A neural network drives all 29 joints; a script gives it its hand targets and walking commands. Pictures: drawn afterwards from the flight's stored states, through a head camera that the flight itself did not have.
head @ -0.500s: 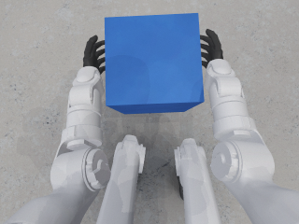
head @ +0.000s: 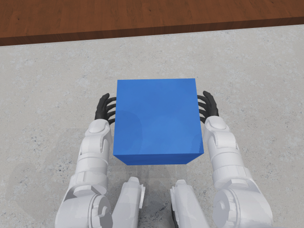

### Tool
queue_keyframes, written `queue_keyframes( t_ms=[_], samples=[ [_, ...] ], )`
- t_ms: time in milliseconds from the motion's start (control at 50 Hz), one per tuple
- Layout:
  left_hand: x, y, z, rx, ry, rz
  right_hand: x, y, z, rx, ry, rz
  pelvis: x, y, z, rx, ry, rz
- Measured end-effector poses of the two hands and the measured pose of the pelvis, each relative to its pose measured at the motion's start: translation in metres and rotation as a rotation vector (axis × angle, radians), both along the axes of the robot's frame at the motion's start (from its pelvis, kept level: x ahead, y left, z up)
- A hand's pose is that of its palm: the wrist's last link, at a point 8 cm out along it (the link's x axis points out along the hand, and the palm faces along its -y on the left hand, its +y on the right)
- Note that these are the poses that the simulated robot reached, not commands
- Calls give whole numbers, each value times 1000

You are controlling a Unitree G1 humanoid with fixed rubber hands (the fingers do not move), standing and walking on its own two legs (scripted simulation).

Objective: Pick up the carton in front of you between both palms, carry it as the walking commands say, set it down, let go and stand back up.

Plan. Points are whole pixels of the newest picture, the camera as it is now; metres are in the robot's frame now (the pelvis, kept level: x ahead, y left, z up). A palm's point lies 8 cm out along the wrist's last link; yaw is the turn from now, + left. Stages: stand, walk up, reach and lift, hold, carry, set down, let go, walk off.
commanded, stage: reach and lift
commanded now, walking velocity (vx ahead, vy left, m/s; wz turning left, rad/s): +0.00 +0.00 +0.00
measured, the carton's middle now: (156, 127) +0.40 +0.02 -0.11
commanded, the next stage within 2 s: hold in 1.70 s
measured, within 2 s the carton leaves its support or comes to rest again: neither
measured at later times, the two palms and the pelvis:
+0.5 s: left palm (85, 108) +0.36 +0.16 +0.11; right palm (240, 109) +0.36 -0.14 +0.11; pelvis +0.05 +0.00 +0.13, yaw +0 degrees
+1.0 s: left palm (73, 103) +0.33 +0.15 +0.17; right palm (265, 108) +0.34 -0.15 +0.17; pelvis +0.04 +0.00 +0.15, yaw +0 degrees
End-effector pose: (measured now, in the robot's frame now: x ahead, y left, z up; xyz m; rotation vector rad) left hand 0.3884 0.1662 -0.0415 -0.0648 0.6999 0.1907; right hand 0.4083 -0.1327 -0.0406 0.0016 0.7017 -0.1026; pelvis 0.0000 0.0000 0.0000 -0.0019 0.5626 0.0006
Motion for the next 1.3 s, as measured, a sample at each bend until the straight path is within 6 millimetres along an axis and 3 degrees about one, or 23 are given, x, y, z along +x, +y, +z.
queue_keyframes(
  t_ms=[440,700,800,1020,1300],
  samples=[
    [-29,-8,136,9,-4,-34,-39,-9,135,-2,-4,-29,47,-1,117,3,-310,1],
    [-46,-12,204,29,-28,-69,-63,-13,202,-10,-29,-42,60,3,152,1,-532,4],
    [-50,-13,215,43,-14,-88,-69,-14,213,-27,-15,-35,54,4,155,3,-591,3],
    [-54,-13,217,46,-1,-81,-71,-15,215,-33,-2,-20,39,4,153,2,-619,0],
    [-47,-16,227,51,-11,-85,-65,-17,223,-29,-12,-26,49,0,158,4,-626,4]
  ],
)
